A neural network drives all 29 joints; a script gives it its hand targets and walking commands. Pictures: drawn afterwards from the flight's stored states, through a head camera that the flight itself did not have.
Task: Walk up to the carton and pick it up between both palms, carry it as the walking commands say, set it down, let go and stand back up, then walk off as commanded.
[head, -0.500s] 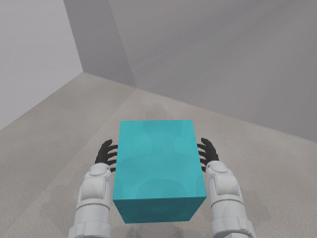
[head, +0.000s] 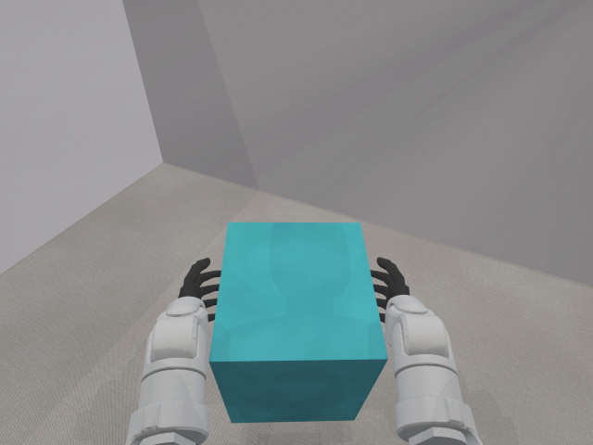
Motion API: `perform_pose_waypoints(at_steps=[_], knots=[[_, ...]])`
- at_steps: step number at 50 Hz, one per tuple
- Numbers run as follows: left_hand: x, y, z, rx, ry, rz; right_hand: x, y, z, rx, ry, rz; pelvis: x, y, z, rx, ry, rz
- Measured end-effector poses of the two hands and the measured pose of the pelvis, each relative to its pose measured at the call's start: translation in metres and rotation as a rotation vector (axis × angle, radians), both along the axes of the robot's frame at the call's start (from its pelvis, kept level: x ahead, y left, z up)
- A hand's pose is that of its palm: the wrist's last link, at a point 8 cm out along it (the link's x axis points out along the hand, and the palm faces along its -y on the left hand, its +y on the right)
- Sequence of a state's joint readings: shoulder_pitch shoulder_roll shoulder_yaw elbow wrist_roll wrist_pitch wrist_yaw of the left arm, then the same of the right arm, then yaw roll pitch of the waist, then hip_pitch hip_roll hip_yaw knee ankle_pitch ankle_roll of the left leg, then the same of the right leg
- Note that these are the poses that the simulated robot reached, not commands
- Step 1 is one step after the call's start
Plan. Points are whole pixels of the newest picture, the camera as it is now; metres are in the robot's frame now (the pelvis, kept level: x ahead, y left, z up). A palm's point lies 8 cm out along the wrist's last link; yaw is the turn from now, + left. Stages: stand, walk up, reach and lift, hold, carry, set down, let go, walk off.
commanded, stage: reach and lift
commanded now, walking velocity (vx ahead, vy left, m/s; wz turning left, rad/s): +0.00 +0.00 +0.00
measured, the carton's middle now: (293, 325) +0.32 +0.00 -0.01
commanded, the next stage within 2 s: hold in 0.74 s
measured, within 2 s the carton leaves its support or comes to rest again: neither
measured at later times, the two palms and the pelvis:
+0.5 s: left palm (189, 311) +0.31 +0.14 +0.06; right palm (393, 306) +0.31 -0.15 +0.06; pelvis +0.01 +0.00 +0.00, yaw +0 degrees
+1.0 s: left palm (186, 322) +0.29 +0.14 +0.06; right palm (395, 314) +0.29 -0.14 +0.06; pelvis +0.00 +0.00 +0.00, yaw +0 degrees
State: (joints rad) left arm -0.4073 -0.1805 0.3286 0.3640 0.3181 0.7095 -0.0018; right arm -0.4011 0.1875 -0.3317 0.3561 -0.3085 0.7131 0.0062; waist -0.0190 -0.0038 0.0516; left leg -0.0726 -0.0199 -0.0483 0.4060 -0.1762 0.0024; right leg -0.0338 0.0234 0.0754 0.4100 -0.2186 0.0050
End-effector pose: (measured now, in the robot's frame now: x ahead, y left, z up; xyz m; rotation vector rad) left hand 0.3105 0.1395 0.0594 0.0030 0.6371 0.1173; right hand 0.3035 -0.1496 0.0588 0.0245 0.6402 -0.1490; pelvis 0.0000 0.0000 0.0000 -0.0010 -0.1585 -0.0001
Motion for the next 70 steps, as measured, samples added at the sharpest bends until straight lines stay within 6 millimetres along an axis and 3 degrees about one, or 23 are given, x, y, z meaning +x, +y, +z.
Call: perform_pose_waypoints(at_steps=[28, 50, 65, 70], knots=[[-0.002, 0.003, -0.004, 0.023, 0.010, -0.003, 0.002, 0.003, -0.003, -0.032, 0.010, 0.039, 0.012, 0.000, 0.003, 0.002, 0.016, -0.002], [-0.020, 0.005, -0.003, 0.024, 0.011, 0.003, -0.011, 0.005, -0.001, -0.034, 0.011, 0.049, 0.000, -0.002, 0.001, 0.001, -0.006, 0.006], [-0.019, 0.007, -0.003, 0.015, 0.008, 0.003, -0.012, 0.007, 0.000, -0.029, 0.007, 0.039, -0.002, 0.001, 0.000, 0.001, -0.011, 0.003], [-0.012, 0.002, -0.003, 0.005, -0.008, 0.001, -0.009, 0.002, -0.001, -0.039, -0.009, 0.036, 0.000, -0.002, -0.005, 0.003, 0.104, -0.048]])
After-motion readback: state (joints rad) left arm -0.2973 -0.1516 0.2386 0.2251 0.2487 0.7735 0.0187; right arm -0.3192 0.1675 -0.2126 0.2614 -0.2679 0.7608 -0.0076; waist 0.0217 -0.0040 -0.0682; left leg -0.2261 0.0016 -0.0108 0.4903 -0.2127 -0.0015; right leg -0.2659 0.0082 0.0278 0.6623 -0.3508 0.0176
